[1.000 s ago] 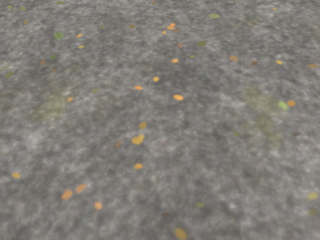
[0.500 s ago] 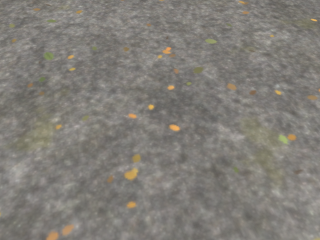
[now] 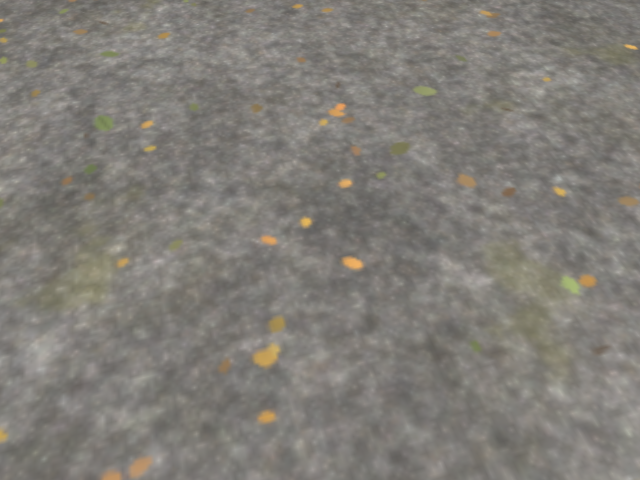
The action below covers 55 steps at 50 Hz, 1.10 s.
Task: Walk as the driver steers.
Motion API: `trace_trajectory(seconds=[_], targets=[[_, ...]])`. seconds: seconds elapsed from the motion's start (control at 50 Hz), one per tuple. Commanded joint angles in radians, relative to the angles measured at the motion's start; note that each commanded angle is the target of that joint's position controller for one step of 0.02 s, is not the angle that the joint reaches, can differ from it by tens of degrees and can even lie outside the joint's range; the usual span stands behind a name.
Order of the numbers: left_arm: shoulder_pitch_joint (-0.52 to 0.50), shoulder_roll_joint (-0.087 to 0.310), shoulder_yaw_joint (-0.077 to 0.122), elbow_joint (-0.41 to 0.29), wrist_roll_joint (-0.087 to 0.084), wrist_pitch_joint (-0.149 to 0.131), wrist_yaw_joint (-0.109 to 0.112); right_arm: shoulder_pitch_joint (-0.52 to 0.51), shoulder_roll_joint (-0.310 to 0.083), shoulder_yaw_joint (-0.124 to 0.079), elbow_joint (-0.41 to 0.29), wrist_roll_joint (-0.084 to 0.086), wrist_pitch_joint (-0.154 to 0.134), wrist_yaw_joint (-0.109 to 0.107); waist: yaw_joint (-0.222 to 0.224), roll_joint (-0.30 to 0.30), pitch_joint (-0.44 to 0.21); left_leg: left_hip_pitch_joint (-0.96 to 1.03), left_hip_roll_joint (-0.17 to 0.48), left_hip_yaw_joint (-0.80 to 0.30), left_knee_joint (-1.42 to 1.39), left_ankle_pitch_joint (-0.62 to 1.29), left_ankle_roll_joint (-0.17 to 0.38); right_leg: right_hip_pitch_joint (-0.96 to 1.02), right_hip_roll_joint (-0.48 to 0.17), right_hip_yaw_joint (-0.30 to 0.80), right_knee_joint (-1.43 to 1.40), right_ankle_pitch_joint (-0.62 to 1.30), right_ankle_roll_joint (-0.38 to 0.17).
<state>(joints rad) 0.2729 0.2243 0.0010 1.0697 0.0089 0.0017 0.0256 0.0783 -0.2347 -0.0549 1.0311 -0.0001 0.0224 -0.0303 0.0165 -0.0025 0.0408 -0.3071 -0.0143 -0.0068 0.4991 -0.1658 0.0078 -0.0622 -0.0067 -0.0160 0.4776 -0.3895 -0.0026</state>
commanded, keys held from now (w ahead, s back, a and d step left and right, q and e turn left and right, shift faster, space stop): no key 0.30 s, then w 0.26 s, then no key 0.44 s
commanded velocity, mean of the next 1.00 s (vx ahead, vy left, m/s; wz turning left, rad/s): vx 0.12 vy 0.00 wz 0.00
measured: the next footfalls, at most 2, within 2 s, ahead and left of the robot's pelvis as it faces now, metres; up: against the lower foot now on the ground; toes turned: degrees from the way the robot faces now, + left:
right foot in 0.92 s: +0.26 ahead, -0.10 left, +0.00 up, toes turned -2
right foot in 1.62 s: +0.42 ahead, -0.09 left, +0.00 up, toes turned -2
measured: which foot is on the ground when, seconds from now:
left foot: down 0.00-1.00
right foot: down 0.00-0.58, up 0.60-0.90, down 0.92-1.00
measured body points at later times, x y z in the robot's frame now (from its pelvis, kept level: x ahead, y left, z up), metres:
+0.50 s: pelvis +0.03 +0.01 +0.00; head +0.03 +0.02 +0.45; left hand -0.03 +0.26 -0.16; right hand +0.10 -0.25 -0.14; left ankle +0.06 +0.12 -0.72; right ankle -0.08 -0.11 -0.73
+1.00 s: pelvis +0.16 +0.02 +0.00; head +0.17 +0.01 +0.45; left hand +0.28 +0.27 -0.13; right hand +0.18 -0.23 -0.16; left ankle +0.08 +0.12 -0.73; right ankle +0.22 -0.10 -0.73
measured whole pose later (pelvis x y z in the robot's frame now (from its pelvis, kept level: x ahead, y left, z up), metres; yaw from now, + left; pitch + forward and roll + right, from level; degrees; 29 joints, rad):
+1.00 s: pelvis +0.16 +0.02 +0.00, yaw +0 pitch +0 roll +1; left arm 0.11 0.21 0.05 0.97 0.00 -0.02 0.03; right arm 0.23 -0.22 -0.02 1.12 -0.01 -0.04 -0.02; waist -0.04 0.01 0.03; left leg -0.09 -0.01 0.06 0.47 -0.38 0.01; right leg -0.36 -0.02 -0.02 0.54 -0.18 -0.01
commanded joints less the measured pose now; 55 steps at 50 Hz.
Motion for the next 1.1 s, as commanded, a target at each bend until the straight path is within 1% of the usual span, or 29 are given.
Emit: trace_trajectory(seconds=[0.02,0.3,0.32,0.36,0.4,0.42,0.46,0.5,0.52,0.54,0.56,0.58,0.6,0.62,0.64,0.66,0.7,0.74,0.78,0.82,0.86,0.9,0.92,0.94,0.96,0.98,1.0,1.04,1.1], targets=[[0.060,0.104,0.016,-0.013,0.001,-0.009,0.005,-0.035,-0.107,-0.016,-0.023,0.000,-0.008,-0.004,-0.005,-0.003,-0.012,0.196,0.049,-0.058,-0.043,0.149,0.043,-0.222,-0.044,0.036,-0.131,0.119,-0.013],[0.136,0.070,0.011,0.005,-0.001,-0.017,0.009,-0.006,-0.094,-0.005,0.047,0.002,-0.007,-0.009,-0.010,-0.005,0.002,0.178,0.046,-0.060,-0.053,0.120,0.042,-0.227,-0.035,0.027,-0.138,0.110,-0.015],[0.158,0.065,0.011,0.014,-0.002,-0.016,0.010,0.011,-0.085,-0.003,0.058,0.002,-0.006,-0.009,-0.009,-0.011,-0.015,0.182,0.032,-0.045,-0.049,0.017,0.041,-0.221,-0.033,0.026,-0.152,0.014,-0.021],[0.154,0.106,0.025,0.003,-0.010,-0.013,0.016,0.012,-0.093,-0.008,0.060,0.008,-0.008,-0.009,-0.006,-0.060,0.036,0.098,-0.020,0.010,0.019,-0.254,0.034,-0.247,-0.061,0.084,-0.191,-0.231,-0.070],[0.173,0.160,0.045,-0.015,-0.022,-0.021,0.022,-0.052,-0.089,-0.009,0.031,0.010,-0.032,0.003,0.024,-0.136,0.117,-0.080,-0.044,0.062,0.155,-0.280,0.029,-0.212,-0.190,0.258,-0.295,-0.407,-0.154],[0.157,0.192,0.059,-0.020,-0.027,-0.031,0.024,-0.078,-0.082,-0.007,0.013,0.013,-0.050,0.013,0.025,-0.167,0.164,-0.161,-0.004,0.055,0.235,-0.213,0.035,-0.185,-0.283,0.350,-0.332,-0.394,-0.197],[0.161,0.167,0.062,-0.023,-0.025,-0.050,0.022,-0.084,-0.078,-0.009,0.001,0.022,-0.080,0.031,0.021,-0.151,0.196,-0.279,0.054,0.030,0.288,-0.244,0.050,-0.092,-0.334,0.371,-0.319,-0.242,-0.220],[0.153,0.148,0.062,-0.031,-0.034,-0.055,0.011,-0.049,-0.062,-0.008,0.003,0.037,-0.103,0.044,-0.007,-0.130,0.186,-0.208,0.056,0.056,0.147,-0.248,0.062,-0.069,-0.288,0.280,-0.255,-0.095,-0.182],[0.129,0.149,0.063,-0.040,-0.037,-0.053,0.006,0.026,-0.062,-0.014,0.031,0.039,-0.109,0.047,-0.046,-0.120,0.154,-0.038,0.018,0.098,0.046,-0.176,0.061,-0.135,-0.238,0.210,-0.204,-0.023,-0.153],[0.121,0.155,0.062,-0.051,-0.032,-0.055,0.002,0.138,-0.089,-0.033,0.074,0.036,-0.108,0.046,-0.087,-0.108,0.090,0.161,-0.036,0.118,0.023,-0.103,0.059,-0.208,-0.185,0.157,-0.109,0.168,-0.132],[0.086,0.141,0.056,-0.069,-0.030,-0.062,-0.001,0.280,-0.149,-0.056,0.106,0.033,-0.109,0.044,-0.153,-0.009,0.016,0.333,0.047,-0.034,-0.042,-0.110,0.099,-0.298,-0.110,0.062,0.137,0.354,-0.087],[0.090,0.071,0.037,-0.113,-0.021,-0.076,0.003,0.410,-0.261,-0.081,0.119,0.030,-0.109,0.042,-0.171,0.268,-0.081,0.510,0.285,-0.473,-0.200,-0.141,0.246,-0.524,0.043,-0.053,0.515,0.192,0.007],[0.061,0.073,0.040,-0.126,-0.032,-0.092,0.006,0.390,-0.193,-0.048,0.119,0.006,-0.118,0.047,-0.146,0.239,-0.114,0.490,0.398,-0.681,-0.294,0.025,0.303,-0.586,0.065,0.086,0.745,-0.170,0.007],[0.062,0.091,0.049,-0.125,-0.057,-0.100,0.001,0.299,-0.150,-0.028,0.090,0.002,-0.130,0.044,-0.097,0.157,-0.042,0.404,0.405,-0.553,-0.255,0.182,0.290,-0.615,0.022,0.140,0.848,-0.160,-0.015],[0.066,0.093,0.052,-0.114,-0.055,-0.098,-0.003,0.221,-0.121,-0.015,0.060,0.003,-0.134,0.043,-0.059,0.100,-0.029,0.332,0.358,-0.384,-0.232,0.318,0.253,-0.584,-0.027,0.122,0.846,-0.093,-0.028],[0.060,0.092,0.061,-0.109,-0.042,-0.093,-0.002,0.179,-0.102,-0.007,0.048,0.006,-0.131,0.045,-0.036,0.062,-0.006,0.276,0.312,-0.266,-0.234,0.395,0.217,-0.565,-0.062,0.098,0.780,-0.036,-0.034],[0.055,0.099,0.077,-0.106,-0.034,-0.070,-0.001,0.161,-0.066,0.011,0.045,-0.003,-0.119,0.037,-0.011,0.084,-0.002,0.199,0.230,-0.122,-0.255,0.467,0.165,-0.474,-0.081,0.055,0.667,0.040,-0.027],[0.036,0.058,0.072,-0.114,-0.030,-0.053,-0.002,0.176,-0.079,0.019,0.054,-0.018,-0.111,0.023,0.007,0.075,-0.010,0.172,0.202,-0.057,-0.251,0.586,0.174,-0.424,-0.074,0.031,0.523,0.091,-0.001],[-0.039,0.021,0.057,-0.138,-0.026,-0.046,0.004,0.150,-0.108,0.021,0.050,-0.023,-0.104,0.009,0.007,0.077,-0.020,0.137,0.183,-0.005,-0.228,0.645,0.175,-0.353,-0.067,0.018,0.316,0.137,0.020],[-0.089,0.039,0.056,-0.150,-0.023,-0.036,0.006,0.173,-0.150,0.012,0.058,-0.017,-0.092,0.005,-0.014,0.095,-0.054,0.143,0.200,-0.012,-0.203,0.661,0.186,-0.294,-0.045,-0.006,0.220,0.170,0.030],[-0.094,0.066,0.060,-0.147,-0.025,-0.024,0.006,0.168,-0.147,0.010,0.061,-0.003,-0.083,0.007,-0.011,0.097,-0.062,0.135,0.217,-0.033,-0.187,0.602,0.188,-0.239,-0.039,-0.005,0.155,0.223,0.020],[-0.077,0.080,0.067,-0.131,-0.011,-0.021,0.005,0.140,-0.122,0.014,0.061,0.018,-0.076,0.009,0.019,0.071,-0.045,0.103,0.192,-0.035,-0.141,0.455,0.152,-0.150,-0.028,-0.012,0.022,0.332,-0.015],[-0.066,0.112,0.076,-0.125,0.001,-0.020,0.008,0.178,-0.106,0.015,0.074,0.017,-0.076,0.012,0.019,0.027,-0.042,0.089,0.154,-0.029,-0.109,0.346,0.114,-0.089,-0.049,0.023,-0.050,0.474,-0.037],[-0.042,0.165,0.089,-0.124,0.002,-0.019,0.014,0.212,-0.090,0.018,0.077,-0.006,-0.078,0.011,0.000,-0.038,-0.074,0.057,0.099,0.004,-0.052,0.183,0.068,0.001,-0.123,0.099,-0.034,0.734,-0.061],[-0.074,0.172,0.083,-0.119,0.002,-0.019,0.013,0.343,-0.016,0.031,0.102,-0.019,-0.073,0.010,-0.086,-0.162,-0.126,0.013,0.044,0.032,-0.048,-0.068,0.022,0.064,-0.193,0.160,0.022,0.839,-0.156],[-0.092,0.104,0.072,-0.114,-0.007,-0.020,0.002,0.328,-0.020,0.031,0.108,-0.018,-0.057,-0.001,-0.061,-0.147,-0.125,0.041,0.036,0.040,-0.053,-0.149,-0.006,0.019,-0.197,0.196,0.007,0.716,-0.185],[-0.123,0.088,0.070,-0.113,-0.013,-0.020,-0.006,0.285,-0.052,0.025,0.097,-0.011,-0.042,-0.007,-0.059,-0.115,-0.089,0.048,0.030,0.042,-0.070,-0.149,-0.013,-0.030,-0.163,0.185,-0.007,0.600,-0.162],[-0.174,0.098,0.074,-0.125,-0.012,-0.026,-0.013,0.251,-0.077,0.021,0.097,-0.007,-0.023,-0.016,-0.051,-0.064,-0.068,0.062,0.031,0.042,-0.077,-0.079,-0.010,-0.072,-0.117,0.140,0.006,0.584,-0.123],[-0.156,0.097,0.078,-0.101,-0.016,-0.035,-0.013,0.256,-0.078,0.023,0.106,-0.006,-0.017,-0.015,-0.045,-0.038,-0.111,0.114,0.048,0.033,-0.079,0.026,-0.006,-0.051,-0.089,0.101,0.040,0.683,-0.111]])
Keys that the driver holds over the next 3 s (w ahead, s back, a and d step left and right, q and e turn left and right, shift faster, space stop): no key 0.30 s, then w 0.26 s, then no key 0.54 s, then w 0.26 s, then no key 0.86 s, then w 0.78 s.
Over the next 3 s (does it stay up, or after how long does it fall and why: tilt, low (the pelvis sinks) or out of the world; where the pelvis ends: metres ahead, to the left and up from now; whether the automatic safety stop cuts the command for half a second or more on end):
stays up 0.64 0.01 -0.02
